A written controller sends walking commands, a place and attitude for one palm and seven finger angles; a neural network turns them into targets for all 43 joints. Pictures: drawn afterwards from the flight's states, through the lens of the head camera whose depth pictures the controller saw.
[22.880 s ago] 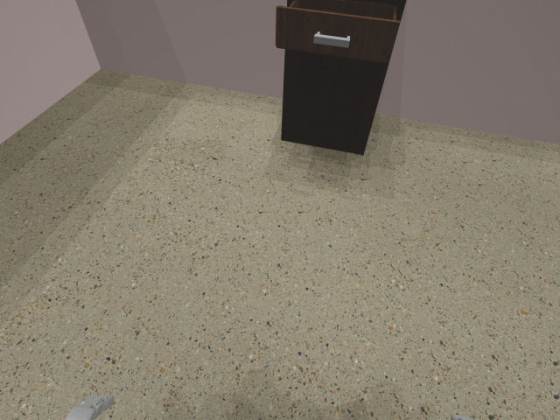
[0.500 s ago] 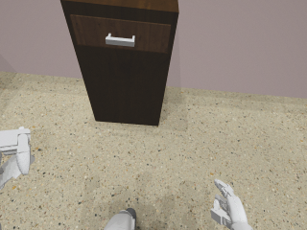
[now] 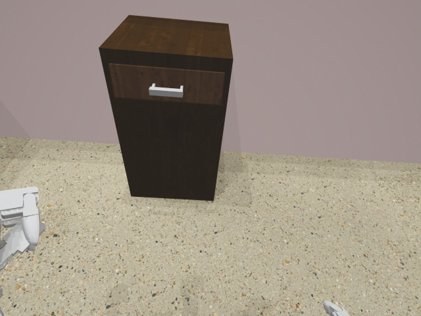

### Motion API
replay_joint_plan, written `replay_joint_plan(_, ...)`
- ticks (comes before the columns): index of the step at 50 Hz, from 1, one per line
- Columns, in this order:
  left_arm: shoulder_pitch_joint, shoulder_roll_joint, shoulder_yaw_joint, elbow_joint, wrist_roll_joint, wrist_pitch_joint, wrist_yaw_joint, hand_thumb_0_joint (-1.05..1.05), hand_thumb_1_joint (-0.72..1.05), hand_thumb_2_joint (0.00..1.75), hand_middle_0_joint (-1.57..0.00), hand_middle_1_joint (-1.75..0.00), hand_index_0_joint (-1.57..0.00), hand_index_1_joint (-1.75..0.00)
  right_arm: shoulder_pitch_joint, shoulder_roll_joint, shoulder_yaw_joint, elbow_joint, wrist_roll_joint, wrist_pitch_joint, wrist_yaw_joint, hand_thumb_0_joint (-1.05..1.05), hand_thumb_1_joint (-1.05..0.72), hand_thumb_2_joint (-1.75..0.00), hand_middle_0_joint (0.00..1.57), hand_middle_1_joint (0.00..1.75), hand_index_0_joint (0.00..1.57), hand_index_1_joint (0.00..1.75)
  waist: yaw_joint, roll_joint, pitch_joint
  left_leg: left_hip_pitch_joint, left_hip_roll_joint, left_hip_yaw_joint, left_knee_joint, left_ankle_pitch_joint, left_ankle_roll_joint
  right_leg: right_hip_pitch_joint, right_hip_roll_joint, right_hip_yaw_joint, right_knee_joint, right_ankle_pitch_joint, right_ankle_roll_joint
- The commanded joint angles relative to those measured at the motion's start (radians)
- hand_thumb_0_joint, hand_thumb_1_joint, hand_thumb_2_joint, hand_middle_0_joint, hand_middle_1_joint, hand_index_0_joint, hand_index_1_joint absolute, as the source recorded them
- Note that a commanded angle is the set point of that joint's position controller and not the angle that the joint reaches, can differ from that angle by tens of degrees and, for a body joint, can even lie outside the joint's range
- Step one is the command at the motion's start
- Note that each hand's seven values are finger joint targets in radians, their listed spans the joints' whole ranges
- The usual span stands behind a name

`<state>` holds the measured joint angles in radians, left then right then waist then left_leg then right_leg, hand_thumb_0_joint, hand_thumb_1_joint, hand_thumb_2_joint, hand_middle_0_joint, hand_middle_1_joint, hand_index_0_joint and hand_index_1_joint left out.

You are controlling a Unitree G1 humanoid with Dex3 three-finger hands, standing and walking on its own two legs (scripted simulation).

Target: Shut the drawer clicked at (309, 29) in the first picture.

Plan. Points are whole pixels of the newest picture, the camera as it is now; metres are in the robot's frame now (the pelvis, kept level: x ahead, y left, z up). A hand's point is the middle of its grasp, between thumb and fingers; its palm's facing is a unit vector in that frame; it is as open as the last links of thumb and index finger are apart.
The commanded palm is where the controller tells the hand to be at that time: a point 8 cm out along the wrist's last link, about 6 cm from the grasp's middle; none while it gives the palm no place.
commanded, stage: stop stepping back and stand still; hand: left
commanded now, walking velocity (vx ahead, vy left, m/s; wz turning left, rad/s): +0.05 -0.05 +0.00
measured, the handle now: (167, 89) +0.93 +0.23 -0.02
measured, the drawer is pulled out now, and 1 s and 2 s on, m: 0.00 0.00 0.00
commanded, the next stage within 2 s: let the arm hang, fingers relaxed in 0.28 s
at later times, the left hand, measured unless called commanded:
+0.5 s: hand (66, 276) +0.19 +0.27 +0.00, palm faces +0.25 -0.85 -0.46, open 3.1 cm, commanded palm none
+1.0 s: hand out of the picture -0.03 +0.22 -0.16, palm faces +0.08 -0.96 -0.27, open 5.8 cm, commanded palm none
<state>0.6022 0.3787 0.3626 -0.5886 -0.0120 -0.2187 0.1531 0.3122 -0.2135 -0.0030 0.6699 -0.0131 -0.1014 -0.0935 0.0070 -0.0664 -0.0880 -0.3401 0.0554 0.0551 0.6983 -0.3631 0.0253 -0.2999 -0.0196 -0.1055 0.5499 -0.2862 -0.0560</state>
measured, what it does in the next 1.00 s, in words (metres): steps on the spot: left foot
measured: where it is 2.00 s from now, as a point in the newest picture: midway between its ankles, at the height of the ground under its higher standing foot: outside the picture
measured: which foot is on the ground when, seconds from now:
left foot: up 0.00-0.00, down 0.02-1.00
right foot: down 0.00-1.00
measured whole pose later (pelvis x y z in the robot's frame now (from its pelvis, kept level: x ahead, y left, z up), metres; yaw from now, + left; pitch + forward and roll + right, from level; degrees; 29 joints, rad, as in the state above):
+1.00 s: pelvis -0.03 +0.01 +0.01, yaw +3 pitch -1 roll +0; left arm 0.27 0.22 0.03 1.07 0.02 0.02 0.01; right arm 0.34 -0.18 -0.01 1.05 -0.02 0.04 -0.01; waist 0.00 0.03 0.05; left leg -0.24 0.00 0.02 0.46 -0.19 0.02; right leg -0.26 0.02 -0.10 0.41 -0.14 -0.06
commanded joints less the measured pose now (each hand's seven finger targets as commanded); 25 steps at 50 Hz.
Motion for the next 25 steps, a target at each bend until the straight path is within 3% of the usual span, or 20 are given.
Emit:
replay_joint_plan(1, -0.123, 0.128, 0.071, -0.175, -0.006, -0.059, 0.032, 0.0, 0.9, 0.9, -1.4, -1.6, -1.4, -1.6, -0.13, -0.131, -0.031, -0.179, 0.0, -0.101, -0.029, 0.0, -0.9, -0.9, 0.2, 0.3, 0.2, 0.3, -0.03, 0.346, 0.081, 0.187, 0.158, -0.272, -0.437, -0.119, 0.097, -0.175, -0.016, 0.096, 0.131, -0.196, 0.033)
replay_joint_plan(2, -0.139, 0.138, 0.077, -0.228, 0.005, -0.068, 0.031, 0.0, 0.9, 0.9, -1.4, -1.6, -1.4, -1.6, -0.132, -0.12, -0.025, -0.188, 0.003, -0.101, -0.015, 0.0, -0.9, -0.9, 0.2, 0.3, 0.2, 0.3, -0.028, 0.412, 0.079, 0.212, 0.261, -0.406, -0.457, -0.016, 0.139, -0.256, 0.021, 0.044, 0.272, -0.197, 0.065)
replay_joint_plan(3, -0.108, 0.168, 0.107, -0.21, 0.011, -0.065, 0.027, 0.0, 0.9, 0.9, -1.4, -1.6, -1.4, -1.6, -0.136, -0.113, -0.027, -0.182, 0.002, -0.102, -0.008, 0.0, -0.9, -0.9, 0.2, 0.3, 0.2, 0.3, -0.022, 0.282, 0.071, 0.21, 0.262, -0.37, -0.431, 0.189, 0.146, -0.249, 0.028, 0.048, 0.323, -0.193, 0.074)
replay_joint_plan(5, -0.049, 0.184, 0.133, -0.223, -0.001, -0.053, 0.013, 0.0, 0.9, 0.9, -1.4, -1.6, -1.4, -1.6, -0.139, -0.103, -0.031, -0.17, -0.003, -0.105, 0.012, 0.0, -0.9, -0.9, 0.2, 0.3, 0.2, 0.3, -0.026, 0.266, 0.079, 0.08, 0.246, -0.323, -0.414, 0.174, 0.138, -0.125, -0.008, 0.064, 0.239, -0.177, 0.061)
replay_joint_plan(7, 0.002, 0.176, 0.129, -0.239, 0.001, -0.042, 0.012, 0.0, 0.9, 0.9, -1.4, -1.6, -1.4, -1.6, -0.159, -0.108, -0.026, -0.184, 0.004, -0.096, 0.026, 0.0, -0.9, -0.9, 0.2, 0.3, 0.2, 0.3, -0.011, 0.236, 0.074, -0.038, 0.197, -0.185, -0.331, 0.172, 0.094, 0.074, 0.005, 0.04, 0.06, -0.072, 0.064)
replay_joint_plan(8, 0.041, 0.173, 0.131, -0.214, -0.001, -0.038, 0.012, 0.0, 0.9, 0.9, -1.4, -1.6, -1.4, -1.6, -0.166, -0.113, -0.029, -0.187, 0.009, -0.085, 0.029, 0.0, -0.9, -0.9, 0.2, 0.3, 0.2, 0.3, -0.007, 0.19, 0.057, -0.11, 0.151, -0.122, -0.269, 0.087, 0.069, 0.185, 0.01, 0.053, -0.021, -0.028, 0.06)
replay_joint_plan(9, 0.051, 0.18, 0.136, -0.207, -0.002, -0.037, 0.012, 0.0, 0.9, 0.9, -1.4, -1.6, -1.4, -1.6, -0.167, -0.11, -0.034, -0.195, 0.011, -0.076, 0.032, 0.0, -0.9, -0.9, 0.2, 0.3, 0.2, 0.3, -0.011, 0.086, 0.06, -0.143, 0.079, -0.068, -0.169, 0.001, 0.039, 0.203, -0.028, 0.148, -0.12, -0.036, 0.036)
replay_joint_plan(10, 0.056, 0.202, 0.153, -0.196, -0.007, -0.031, 0.012, 0.0, 0.9, 0.9, -1.4, -1.6, -1.4, -1.6, -0.174, -0.102, -0.041, -0.204, 0.012, -0.064, 0.032, 0.0, -0.9, -0.9, 0.2, 0.3, 0.2, 0.3, -0.015, -0.082, 0.066, -0.183, -0.02, -0.004, 0.009, -0.108, 0.005, 0.152, -0.152, 0.376, -0.247, -0.152, -0.025)
replay_joint_plan(11, 0.052, 0.216, 0.174, -0.196, -0.015, -0.025, 0.018, 0.0, 0.9, 0.9, -1.4, -1.6, -1.4, -1.6, -0.177, -0.095, -0.041, -0.207, 0.012, -0.055, 0.031, 0.0, -0.9, -0.9, 0.2, 0.3, 0.2, 0.3, -0.015, -0.134, 0.056, -0.2, -0.053, 0.0, 0.164, -0.114, -0.012, 0.13, -0.28, 0.54, -0.33, -0.149, -0.094)
replay_joint_plan(12, 0.018, 0.196, 0.163, -0.173, -0.023, -0.03, 0.014, 0.0, 0.9, 0.9, -1.4, -1.6, -1.4, -1.6, -0.161, -0.096, -0.047, -0.183, 0.015, -0.05, 0.032, 0.0, -0.9, -0.9, 0.2, 0.3, 0.2, 0.3, -0.014, -0.102, 0.04, -0.171, -0.042, -0.03, 0.279, -0.125, -0.017, 0.084, -0.298, 0.547, -0.369, -0.224, -0.1)
replay_joint_plan(14, 0.032, 0.19, 0.169, -0.161, -0.02, -0.039, 0.017, 0.0, 0.9, 0.9, -1.4, -1.6, -1.4, -1.6, -0.144, -0.095, -0.038, -0.172, 0.01, -0.041, 0.033, 0.0, -0.9, -0.9, 0.2, 0.3, 0.2, 0.3, -0.03, -0.022, 0.035, -0.16, -0.007, -0.061, 0.247, -0.068, -0.015, 0.087, -0.283, 0.45, -0.316, -0.079, -0.102)
replay_joint_plan(16, 0.031, 0.178, 0.158, -0.143, -0.018, -0.041, 0.019, 0.0, 0.9, 0.9, -1.4, -1.6, -1.4, -1.6, -0.177, -0.075, -0.021, -0.18, 0.009, -0.039, 0.021, 0.0, -0.9, -0.9, 0.2, 0.3, 0.2, 0.3, -0.027, -0.034, 0.029, -0.05, -0.002, -0.026, 0.077, -0.028, -0.013, 0.042, -0.235, 0.32, -0.258, 0.039, -0.093)
replay_joint_plan(18, 0.034, 0.158, 0.138, -0.129, -0.017, -0.046, 0.024, 0.0, 0.9, 0.9, -1.4, -1.6, -1.4, -1.6, -0.172, -0.074, -0.012, -0.171, 0.006, -0.045, 0.01, 0.0, -0.9, -0.9, 0.2, 0.3, 0.2, 0.3, -0.027, -0.034, 0.021, 0.088, -0.024, 0.01, -0.143, 0.061, -0.001, 0.007, -0.188, 0.241, -0.238, -0.013, -0.055)
replay_joint_plan(19, -0.154, -0.033, -0.235, 0.641, 0.072, 0.124, -0.122, 0.0, 0.9, 0.9, -1.4, -1.6, -1.4, -1.6, -0.099, -0.17, -0.058, 0.076, 0.005, -0.049, 0.13, 0.0, -0.9, -0.9, 0.2, 0.3, 0.2, 0.3, -0.09, 0.072, 0.088, 0.054, 0.03, -0.057, -0.069, 0.268, 0.005, -0.099, -0.208, 0.081, 0.021, 0.435, -0.021)
replay_joint_plan(20, -0.104, -0.057, -0.23, 0.662, 0.047, 0.196, -0.141, 0.0, 0.9, 0.9, -1.36, -1.56, -1.36, -1.56, -0.045, -0.135, -0.054, 0.031, 0.011, 0.012, 0.123, 0.0, -0.9, -0.9, 0.2, 0.3, 0.2, 0.3, -0.07, 0.16, 0.033, 0.112, 0.058, -0.147, -0.109, 0.414, 0.022, -0.133, -0.109, 0.112, 0.093, 0.268, 0.012)
replay_joint_plan(21, -0.084, -0.093, -0.248, 0.655, 0.045, 0.214, -0.147, 0.0, 0.9, 0.9, -1.32, -1.51, -1.32, -1.51, -0.072, -0.156, -0.055, -0.002, 0.006, 0.021, 0.111, 0.0, -0.9, -0.9, 0.2, 0.3, 0.2, 0.3, -0.046, 0.217, 0.041, 0.061, 0.151, -0.228, -0.185, 0.495, 0.071, -0.137, -0.05, 0.075, 0.179, 0.1, 0.05)
replay_joint_plan(22, -0.126, -0.11, -0.254, 0.687, 0.044, 0.22, -0.145, 0.0, 0.9, 0.9, -1.28, -1.47, -1.28, -1.47, -0.106, -0.154, -0.051, -0.003, -0.005, 0.03, 0.104, 0.0, -0.9, -0.9, 0.2, 0.3, 0.2, 0.3, -0.026, 0.188, 0.029, -0.006, 0.21, -0.275, -0.213, 0.52, 0.12, -0.12, -0.029, 0.08, 0.241, -0.062, 0.056)
replay_joint_plan(23, -0.182, -0.101, -0.264, 0.72, 0.044, 0.222, -0.143, 0.0, 0.9, 0.9, -1.24, -1.43, -1.24, -1.43, -0.121, -0.16, -0.042, -0.016, -0.016, 0.039, 0.098, 0.0, -0.9, -0.9, 0.2, 0.3, 0.2, 0.3, -0.023, 0.094, 0.032, -0.06, 0.22, -0.306, -0.227, 0.522, 0.142, -0.083, -0.012, 0.101, 0.25, -0.144, 0.054)
replay_joint_plan(24, -0.209, -0.102, -0.268, 0.769, 0.041, 0.218, -0.145, 0.0, 0.9, 0.9, -1.2, -1.38, -1.2, -1.38, -0.126, -0.163, -0.032, -0.021, -0.026, 0.038, 0.089, 0.0, -0.9, -0.9, 0.2, 0.3, 0.2, 0.3, -0.011, 0.025, 0.016, -0.048, 0.203, -0.297, -0.214, 0.623, 0.135, -0.029, -0.018, 0.108, 0.194, -0.047, 0.054)
replay_joint_plan(25, -0.215, -0.083, -0.263, 0.836, 0.044, 0.214, -0.144, 0.0, 0.9, 0.9, -1.16, -1.34, -1.16, -1.34, -0.133, -0.165, -0.029, -0.016, -0.026, 0.04, 0.083, 0.0, -0.9, -0.9, 0.2, 0.3, 0.2, 0.3, 0.004, -0.043, -0.02, -0.033, 0.163, -0.247, -0.178, 0.682, 0.106, 0.068, -0.035, 0.104, 0.124, 0.16, 0.05)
